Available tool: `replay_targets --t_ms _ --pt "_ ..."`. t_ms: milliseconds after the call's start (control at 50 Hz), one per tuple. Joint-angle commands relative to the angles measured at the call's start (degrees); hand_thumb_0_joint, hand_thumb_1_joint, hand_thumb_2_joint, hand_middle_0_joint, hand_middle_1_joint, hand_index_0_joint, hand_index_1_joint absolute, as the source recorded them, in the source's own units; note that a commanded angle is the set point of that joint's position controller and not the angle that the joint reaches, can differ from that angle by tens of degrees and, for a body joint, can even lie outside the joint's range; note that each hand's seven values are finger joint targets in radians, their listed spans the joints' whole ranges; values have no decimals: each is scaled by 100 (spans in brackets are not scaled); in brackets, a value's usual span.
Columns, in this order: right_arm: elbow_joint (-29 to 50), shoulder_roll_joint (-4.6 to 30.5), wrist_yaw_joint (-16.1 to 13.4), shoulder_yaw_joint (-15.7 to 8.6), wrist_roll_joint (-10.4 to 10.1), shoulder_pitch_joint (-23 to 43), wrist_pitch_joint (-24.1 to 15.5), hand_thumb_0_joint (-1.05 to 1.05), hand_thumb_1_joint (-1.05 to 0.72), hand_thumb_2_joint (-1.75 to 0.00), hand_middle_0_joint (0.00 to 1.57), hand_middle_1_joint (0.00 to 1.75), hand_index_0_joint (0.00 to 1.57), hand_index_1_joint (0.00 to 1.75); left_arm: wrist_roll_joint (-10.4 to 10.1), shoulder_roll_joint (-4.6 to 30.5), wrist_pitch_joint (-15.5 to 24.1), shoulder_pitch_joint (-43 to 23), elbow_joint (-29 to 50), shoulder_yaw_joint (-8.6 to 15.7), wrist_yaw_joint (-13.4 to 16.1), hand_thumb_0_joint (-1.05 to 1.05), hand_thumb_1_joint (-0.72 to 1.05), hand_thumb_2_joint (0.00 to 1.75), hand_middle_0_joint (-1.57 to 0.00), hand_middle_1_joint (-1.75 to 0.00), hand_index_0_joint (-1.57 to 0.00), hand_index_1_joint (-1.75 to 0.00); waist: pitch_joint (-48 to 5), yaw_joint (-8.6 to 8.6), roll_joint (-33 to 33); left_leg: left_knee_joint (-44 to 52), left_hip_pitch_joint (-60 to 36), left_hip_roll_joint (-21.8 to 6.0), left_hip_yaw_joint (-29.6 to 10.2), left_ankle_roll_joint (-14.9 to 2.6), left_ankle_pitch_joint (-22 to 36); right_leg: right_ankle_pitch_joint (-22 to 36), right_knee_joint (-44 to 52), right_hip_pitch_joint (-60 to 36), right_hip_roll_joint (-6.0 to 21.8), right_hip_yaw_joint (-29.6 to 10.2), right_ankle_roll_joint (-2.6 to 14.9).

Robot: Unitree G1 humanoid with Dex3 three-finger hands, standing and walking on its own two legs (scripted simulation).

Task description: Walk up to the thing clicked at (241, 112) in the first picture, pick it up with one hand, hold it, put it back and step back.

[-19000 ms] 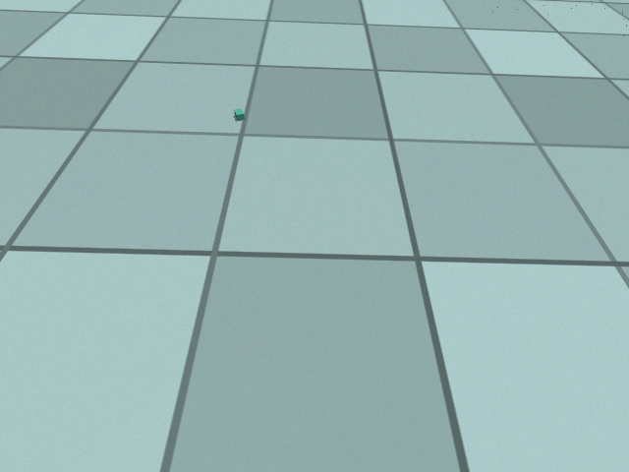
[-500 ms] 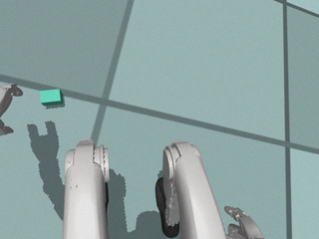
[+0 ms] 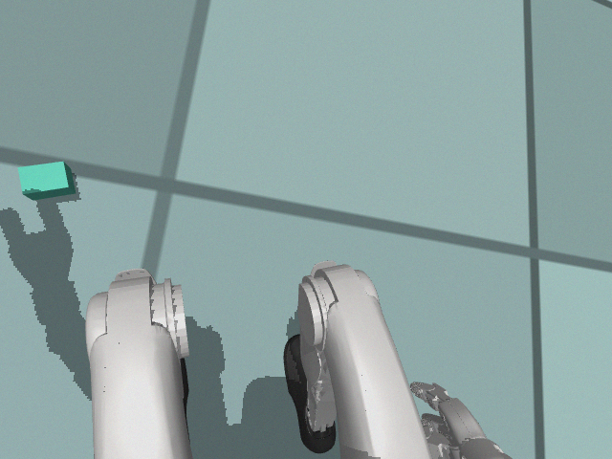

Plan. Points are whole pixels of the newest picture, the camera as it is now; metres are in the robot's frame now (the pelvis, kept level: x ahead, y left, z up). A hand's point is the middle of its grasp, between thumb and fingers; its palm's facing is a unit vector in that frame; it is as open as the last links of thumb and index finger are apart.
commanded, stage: rise first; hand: left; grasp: from above
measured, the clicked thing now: (48, 181) +0.47 +0.36 -0.31
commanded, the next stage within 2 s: none
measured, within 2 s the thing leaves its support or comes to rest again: neither
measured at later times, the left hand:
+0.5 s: hand out of the picture +0.41 +0.39 -0.18, palm faces -0.42 -0.14 -0.90, open 12.1 cm
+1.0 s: hand out of the picture +0.42 +0.39 -0.19, palm faces -0.41 -0.14 -0.90, open 12.7 cm
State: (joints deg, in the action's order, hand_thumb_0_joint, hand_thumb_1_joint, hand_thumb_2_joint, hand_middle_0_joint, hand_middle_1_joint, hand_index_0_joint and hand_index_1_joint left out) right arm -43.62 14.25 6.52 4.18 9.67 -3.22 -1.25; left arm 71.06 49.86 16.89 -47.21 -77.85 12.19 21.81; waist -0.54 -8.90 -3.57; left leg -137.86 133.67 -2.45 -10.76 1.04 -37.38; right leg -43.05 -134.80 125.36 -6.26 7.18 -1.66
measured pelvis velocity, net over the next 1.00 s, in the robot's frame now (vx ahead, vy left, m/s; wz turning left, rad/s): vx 0.00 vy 0.00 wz -0.04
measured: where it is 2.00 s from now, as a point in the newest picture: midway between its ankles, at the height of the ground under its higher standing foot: (244, 418)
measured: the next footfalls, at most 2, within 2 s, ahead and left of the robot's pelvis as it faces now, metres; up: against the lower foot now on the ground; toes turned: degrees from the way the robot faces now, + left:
none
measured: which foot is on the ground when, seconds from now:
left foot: down 0.00-1.00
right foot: down 0.00-1.00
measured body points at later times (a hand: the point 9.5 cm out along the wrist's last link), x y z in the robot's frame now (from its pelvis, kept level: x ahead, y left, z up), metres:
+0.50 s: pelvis +0.00 +0.00 -0.01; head +0.24 +0.10 +0.36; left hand +0.42 +0.39 -0.13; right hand +0.10 -0.27 -0.11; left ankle +0.08 +0.14 -0.30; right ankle +0.09 -0.11 -0.30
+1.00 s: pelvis +0.00 +0.00 -0.01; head +0.24 +0.12 +0.35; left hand +0.44 +0.39 -0.14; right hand +0.08 -0.26 -0.11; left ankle +0.08 +0.14 -0.30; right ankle +0.09 -0.11 -0.30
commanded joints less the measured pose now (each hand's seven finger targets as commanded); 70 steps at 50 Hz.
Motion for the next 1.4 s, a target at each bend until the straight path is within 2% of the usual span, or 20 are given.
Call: replay_targets --t_ms 0,40,100,160,300,360,620,680,760,840,860,900,1000,1080,1140,1200,1220,1240,1280,1380 --pt "90 1441 -51 -403 3 -1044 8 0 -90 -90 20 30 20 30 -138 1852 4 -1292 744 327 192 0 -13 65 -44 -66 -44 -65 -3944 159 1902 1199 -3392 -32 582 -263 1012 1512 1483 -1424 -26 344 327" --pt "88 1444 -42 -373 13 -1049 16 0 -90 -90 20 30 20 30 -160 1872 14 -1311 782 334 201 0 -21 73 -42 -65 -39 -67 -3983 148 1939 1153 -3390 -34 584 -265 1096 1602 1449 -1504 -23 337 317" --pt "104 1462 -23 -367 -5 -1042 18 0 -91 -90 20 30 20 30 -175 1839 9 -1334 745 260 175 0 -18 69 -41 -67 -41 -68 -3825 104 1953 1150 -3319 -49 550 -270 994 1521 1445 -1375 -33 353 332" --pt "90 1504 -13 -355 10 -1078 29 0 -91 -90 20 30 20 30 -174 1951 45 -1380 832 323 175 0 -17 68 -42 -67 -42 -67 -3875 88 2050 1140 -3415 -60 498 -248 1106 1600 1360 -1387 -34 387 335" --pt "124 1559 31 -313 26 -1086 48 0 -90 -90 20 30 20 30 -195 1893 33 -1356 778 334 191 0 -22 73 -37 -71 -37 -71 -3863 25 2116 1140 -3560 -84 410 -236 1201 1661 1275 -1281 -45 456 332" --pt "144 1558 35 -273 13 -1075 39 0 -91 -90 20 30 20 30 -102 1957 41 -1423 635 265 183 0 -23 74 -37 -72 -36 -73 -3641 -15 2094 1121 -3314 -77 442 -242 964 1507 1345 -1251 -58 436 342" --pt "139 1621 31 -127 51 -1038 -41 0 -90 -90 20 30 20 30 -93 2138 22 -1664 388 291 323 0 -28 77 -32 -78 -32 -78 -3618 -104 2102 1055 -3182 -65 404 -228 753 1370 1292 -1250 -82 512 331" --pt "143 1641 41 -82 76 -1080 -54 0 -90 -90 20 30 20 30 -45 2109 -3 -1759 348 208 329 0 -29 78 -32 -78 -31 -78 -3534 -208 2161 1043 -3171 -66 393 -225 810 1448 1282 -1266 -83 529 325" --pt "146 1631 50 -65 64 -1113 -81 0 -91 -90 20 30 20 30 -52 2188 -39 -1765 276 208 323 0 -29 78 -31 -79 -31 -79 -3602 -196 2064 924 -3083 -74 433 -254 915 1576 1325 -1392 -97 489 296" --pt "148 1660 65 -11 87 -1093 -104 0 -90 -90 20 30 20 30 -23 2323 -61 -1741 240 248 328 0 -30 79 -30 -80 -30 -80 -3613 -156 2346 1026 -3326 -81 366 -211 957 1555 1220 -1291 -92 548 323" --pt "168 1692 64 -13 108 -1086 -102 0 -90 -90 20 30 20 30 -43 2294 -50 -1819 269 241 334 0 -29 78 -30 -81 -30 -80 -3609 -234 2324 1016 -3285 -93 338 -206 934 1551 1195 -1263 -90 584 315" --pt "163 1677 82 2 83 -1073 -104 0 -90 -90 20 30 20 30 12 2240 -73 -1817 148 139 310 0 -31 80 -30 -80 -30 -80 -3467 -256 2353 1038 -3250 -86 325 -205 830 1478 1194 -1171 -91 576 334" --pt "194 1721 87 49 108 -1130 -131 0 -90 -90 20 30 20 30 29 2298 -93 -1926 212 147 329 0 -33 82 -29 -80 -28 -81 -3453 -315 2496 1059 -3346 -102 293 -181 939 1581 1151 -1184 -80 613 326" --pt "218 1721 105 52 70 -1114 -156 0 -91 -90 20 30 20 30 -18 2414 -123 -1920 214 172 306 0 -33 81 -30 -80 -29 -81 -3446 -273 2541 1069 -3284 -91 310 -181 895 1557 1159 -1193 -78 583 334" --pt "245 1727 126 83 95 -1147 -174 0 -90 -90 20 30 20 30 -47 2271 -120 -1899 177 72 260 0 -32 80 -30 -80 -29 -81 -3376 -370 2401 1027 -3195 -100 316 -204 872 1566 1207 -1261 -86 598 315" --pt "256 1745 121 77 85 -1175 -176 0 -90 -90 20 30 20 30 -115 2412 -130 -1826 229 209 218 0 -30 79 -31 -78 -31 -79 -3391 -275 2331 1038 -3150 -86 333 -216 825 1515 1248 -1302 -81 591 302" --pt "242 1711 129 84 59 -1111 -178 0 -90 -90 20 30 20 30 -86 2335 -127 -1795 229 84 183 0 -32 81 -31 -78 -30 -80 -3427 -263 2413 1035 -3220 -97 324 -202 834 1514 1223 -1266 -82 584 322" --pt "255 1738 141 82 71 -1170 -185 0 -90 -90 20 30 20 30 -126 2323 -111 -1914 305 105 172 0 -31 80 -30 -80 -30 -80 -3419 -343 2393 1034 -3214 -102 300 -204 843 1536 1218 -1287 -86 604 315" --pt "268 1750 133 72 52 -1135 -183 0 -90 -90 20 30 20 30 -139 2432 -119 -1842 362 178 159 0 -33 82 -30 -80 -29 -81 -3507 -274 2417 1029 -3316 -103 304 -205 946 1594 1223 -1326 -81 598 307" --pt "269 1723 147 90 40 -1156 -165 0 -90 -90 20 30 20 30 -201 2389 -78 -1850 400 184 152 0 -30 79 -31 -79 -30 -79 -3515 -311 2203 933 -3075 -87 368 -252 898 1598 1333 -1462 -98 559 278"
